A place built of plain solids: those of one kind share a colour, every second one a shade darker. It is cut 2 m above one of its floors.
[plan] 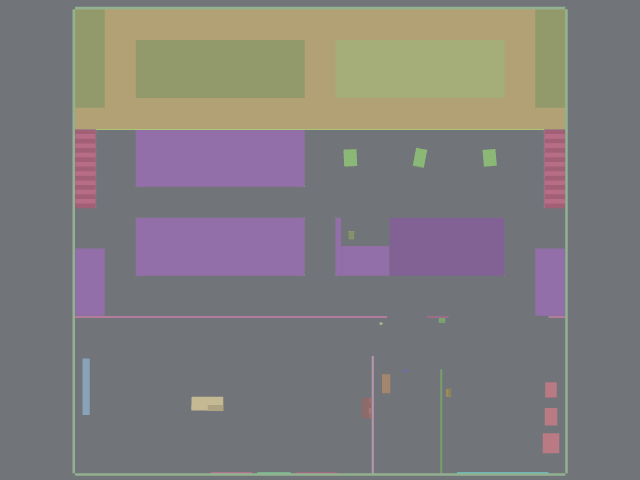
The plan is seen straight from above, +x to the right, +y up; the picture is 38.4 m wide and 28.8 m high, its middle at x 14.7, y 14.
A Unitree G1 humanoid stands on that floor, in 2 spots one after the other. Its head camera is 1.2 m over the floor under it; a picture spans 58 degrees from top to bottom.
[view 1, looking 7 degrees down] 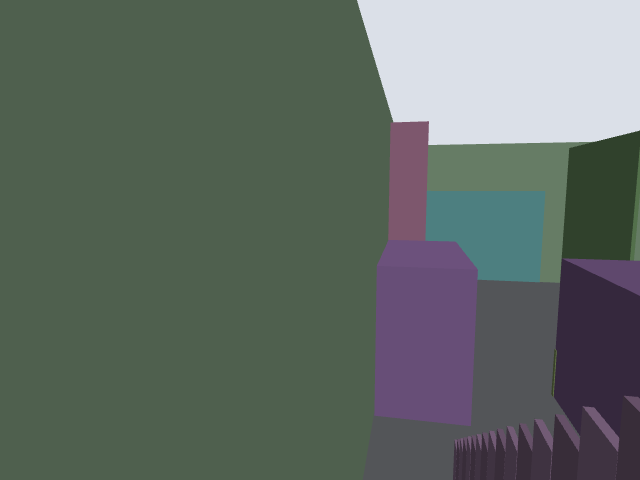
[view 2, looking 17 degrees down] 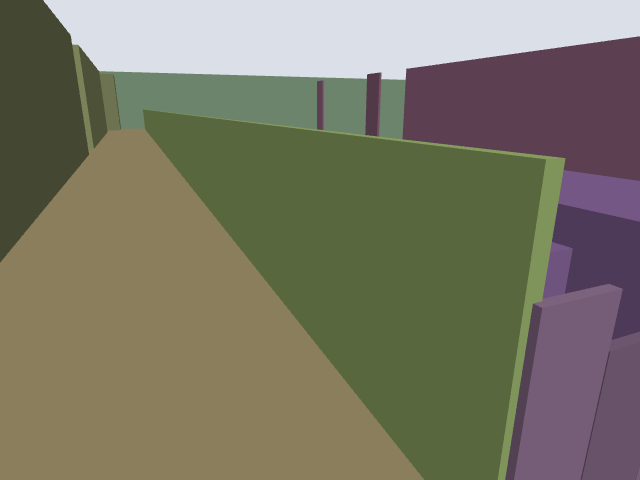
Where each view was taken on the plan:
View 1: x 28.79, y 21.43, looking -78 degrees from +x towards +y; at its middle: wall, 3.04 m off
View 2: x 0.62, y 21.43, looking -23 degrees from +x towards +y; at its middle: deck_rail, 2.07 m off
